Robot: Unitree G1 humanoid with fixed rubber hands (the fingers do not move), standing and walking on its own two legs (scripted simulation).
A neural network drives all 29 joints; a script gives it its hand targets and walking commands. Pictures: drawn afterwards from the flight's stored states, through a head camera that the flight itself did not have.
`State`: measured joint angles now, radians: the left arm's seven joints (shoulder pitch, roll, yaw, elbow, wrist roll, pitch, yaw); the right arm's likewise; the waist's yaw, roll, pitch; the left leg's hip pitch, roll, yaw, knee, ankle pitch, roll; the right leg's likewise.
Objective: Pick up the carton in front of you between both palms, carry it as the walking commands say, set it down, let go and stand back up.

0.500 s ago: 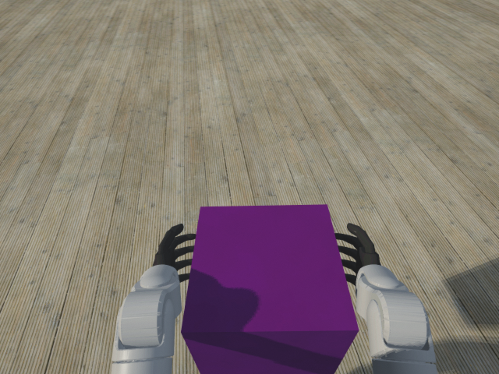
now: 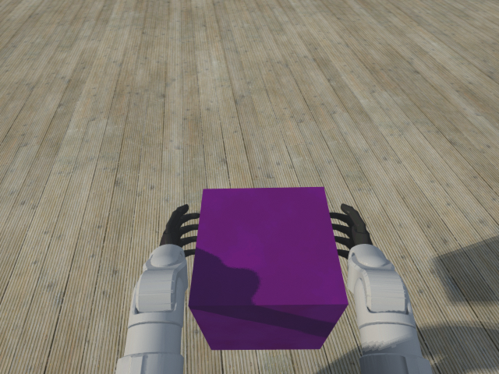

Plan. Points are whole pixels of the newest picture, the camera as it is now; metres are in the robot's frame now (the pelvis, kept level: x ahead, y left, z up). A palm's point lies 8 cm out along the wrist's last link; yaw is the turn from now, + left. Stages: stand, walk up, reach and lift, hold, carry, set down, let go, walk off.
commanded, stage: carry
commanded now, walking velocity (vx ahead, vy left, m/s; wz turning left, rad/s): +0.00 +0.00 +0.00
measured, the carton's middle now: (264, 273) +0.29 +0.00 -0.05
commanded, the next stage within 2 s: hold in 0.88 s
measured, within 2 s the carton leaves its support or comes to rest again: neither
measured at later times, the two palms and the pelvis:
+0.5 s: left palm (179, 255) +0.28 +0.14 +0.04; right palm (367, 256) +0.28 -0.16 +0.04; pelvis -0.01 -0.01 +0.00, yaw +0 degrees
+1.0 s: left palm (185, 261) +0.27 +0.13 +0.04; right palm (379, 265) +0.26 -0.17 +0.04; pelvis -0.01 -0.02 +0.01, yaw -3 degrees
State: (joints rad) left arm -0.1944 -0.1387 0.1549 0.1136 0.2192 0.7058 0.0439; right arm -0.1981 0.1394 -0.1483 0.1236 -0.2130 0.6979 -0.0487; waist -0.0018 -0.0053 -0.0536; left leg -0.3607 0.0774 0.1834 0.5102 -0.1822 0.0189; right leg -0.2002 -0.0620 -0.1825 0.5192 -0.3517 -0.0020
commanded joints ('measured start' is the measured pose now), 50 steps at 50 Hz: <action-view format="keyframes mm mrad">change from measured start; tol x2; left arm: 1 -395 -874 -574 -55 -240 -6 -245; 9 -439 -891 -574 -60 -250 -8 -251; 44 -441 -901 -560 -35 -244 -5 -257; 45 -334 -912 -545 -66 -233 -7 -258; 46 -331 -854 -538 -101 -232 -25 -246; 47 -383 -864 -548 -117 -228 -25 -249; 50 -406 -854 -536 -76 -217 -36 -251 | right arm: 1 -386 893 564 -55 236 0 244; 10 -432 911 568 -59 245 -2 250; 44 -438 920 561 -44 239 2 254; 45 -359 938 533 -24 224 -9 259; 46 -332 883 520 -34 200 -33 245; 48 -369 886 492 -45 184 -39 241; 50 -384 880 486 -8 179 -50 236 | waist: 1 0 6 -284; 7 0 5 -256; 44 3 1 -268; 45 15 -100 -176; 46 17 -71 -230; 47 -11 -45 -218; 49 -16 -69 -202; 50 -3 -48 -181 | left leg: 1 190 93 -100 -25 271 8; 8 172 92 -101 -35 226 2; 44 169 94 -86 -25 215 -13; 45 452 -203 -221 -65 366 12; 46 473 -177 -245 -86 377 16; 47 421 -168 -254 -94 416 6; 48 497 -169 -252 -94 437 7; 50 466 -186 -237 -100 379 -14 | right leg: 1 17 -99 88 -71 269 -9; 8 -5 -102 95 -86 236 -14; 44 -17 -103 98 -79 266 -27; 45 -17 93 307 -171 606 -19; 46 45 86 318 -159 681 -16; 47 107 109 303 -150 659 -9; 48 65 115 305 -161 640 -2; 49 82 124 302 -194 558 -5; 50 94 125 302 -200 544 -3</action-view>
